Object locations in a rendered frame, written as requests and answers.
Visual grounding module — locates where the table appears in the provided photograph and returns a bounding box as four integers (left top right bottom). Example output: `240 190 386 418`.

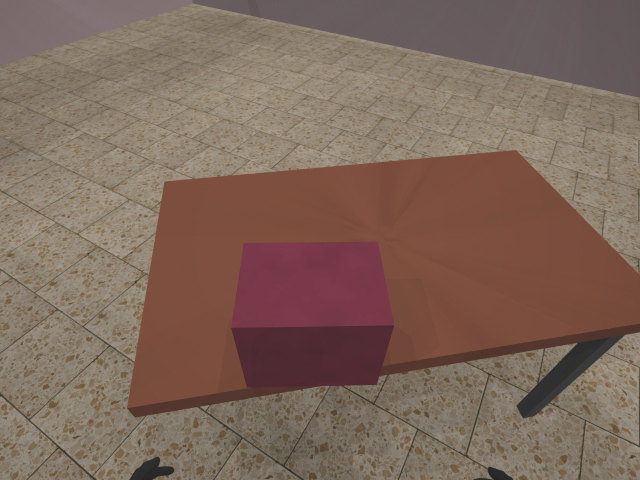
127 150 640 418

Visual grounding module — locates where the carton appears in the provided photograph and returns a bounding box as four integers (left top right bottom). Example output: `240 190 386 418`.
231 242 394 388

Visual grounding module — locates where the robot left hand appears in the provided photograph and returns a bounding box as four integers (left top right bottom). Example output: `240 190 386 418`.
129 457 174 480

